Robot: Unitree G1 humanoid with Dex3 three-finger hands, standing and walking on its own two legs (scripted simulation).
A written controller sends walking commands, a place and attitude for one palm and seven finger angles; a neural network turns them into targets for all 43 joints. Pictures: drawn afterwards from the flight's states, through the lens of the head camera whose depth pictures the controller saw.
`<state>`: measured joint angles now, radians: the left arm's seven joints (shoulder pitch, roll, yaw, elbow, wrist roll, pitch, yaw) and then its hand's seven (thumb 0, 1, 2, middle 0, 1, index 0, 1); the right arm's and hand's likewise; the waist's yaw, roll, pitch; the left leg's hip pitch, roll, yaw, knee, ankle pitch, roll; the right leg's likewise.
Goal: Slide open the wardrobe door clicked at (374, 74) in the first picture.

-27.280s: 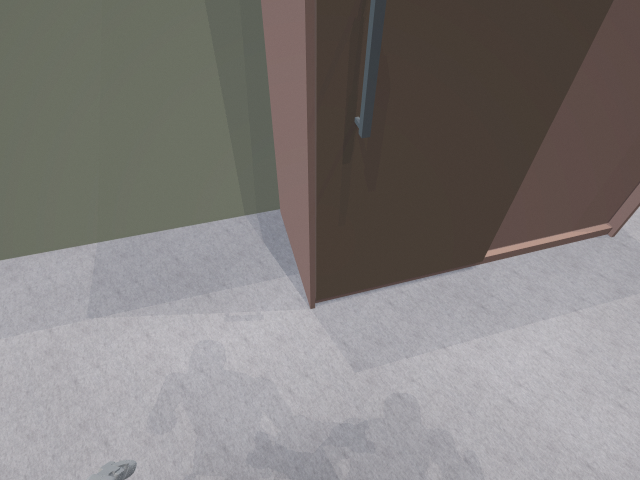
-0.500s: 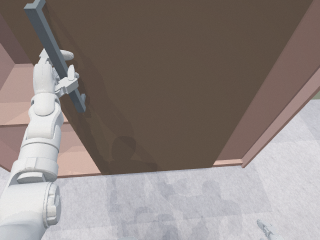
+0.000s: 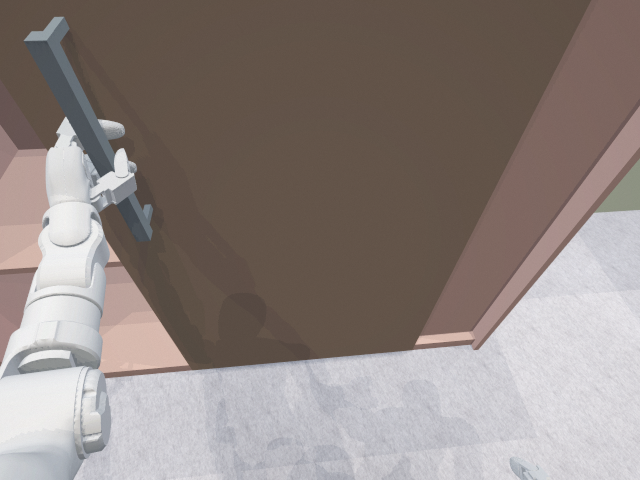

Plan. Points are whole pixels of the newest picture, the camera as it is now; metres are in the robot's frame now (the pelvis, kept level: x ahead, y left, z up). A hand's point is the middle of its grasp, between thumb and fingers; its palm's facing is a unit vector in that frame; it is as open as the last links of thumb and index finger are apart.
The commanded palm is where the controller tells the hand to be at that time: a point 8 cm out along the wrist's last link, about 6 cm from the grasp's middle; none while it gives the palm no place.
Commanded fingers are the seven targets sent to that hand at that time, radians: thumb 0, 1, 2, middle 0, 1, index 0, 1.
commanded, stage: stop walking and hold the door there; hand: left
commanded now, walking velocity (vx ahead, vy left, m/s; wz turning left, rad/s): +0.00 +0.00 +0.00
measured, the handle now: (108, 149) +0.48 +0.30 +0.15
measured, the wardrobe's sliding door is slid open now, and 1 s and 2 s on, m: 0.45 0.45 0.45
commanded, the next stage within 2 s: loosen the grip on the handle in 0.06 s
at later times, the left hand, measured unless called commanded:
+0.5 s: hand (122, 176) +0.44 +0.26 +0.14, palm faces +0.36 -0.92 -0.16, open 11.2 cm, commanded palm +0.39 +0.30 +0.15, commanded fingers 0.00 -0.55 0.20 -0.34 -1.27 -0.34 -1.27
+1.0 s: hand (113, 172) +0.44 +0.28 +0.14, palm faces +0.37 -0.91 -0.19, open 14.3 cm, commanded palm +0.39 +0.33 +0.15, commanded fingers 0.00 -0.55 0.20 -0.25 -1.15 -0.25 -1.15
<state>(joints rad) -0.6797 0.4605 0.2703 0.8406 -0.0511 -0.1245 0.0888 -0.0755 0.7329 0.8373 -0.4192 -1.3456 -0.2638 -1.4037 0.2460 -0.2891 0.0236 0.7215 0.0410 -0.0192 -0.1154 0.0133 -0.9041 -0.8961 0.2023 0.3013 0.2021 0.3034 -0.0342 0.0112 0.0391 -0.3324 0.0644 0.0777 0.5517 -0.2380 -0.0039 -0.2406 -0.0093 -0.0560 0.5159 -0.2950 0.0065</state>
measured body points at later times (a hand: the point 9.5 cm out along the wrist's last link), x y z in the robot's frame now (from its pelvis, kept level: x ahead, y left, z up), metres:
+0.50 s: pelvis -0.03 +0.00 -0.01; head +0.01 +0.02 +0.44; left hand +0.41 +0.31 +0.15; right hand +0.04 -0.27 -0.11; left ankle +0.03 +0.12 -0.73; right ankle -0.02 -0.12 -0.73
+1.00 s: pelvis +0.00 +0.00 -0.01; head +0.04 +0.01 +0.44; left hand +0.42 +0.32 +0.15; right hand +0.10 -0.26 -0.11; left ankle +0.03 +0.12 -0.73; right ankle -0.02 -0.12 -0.73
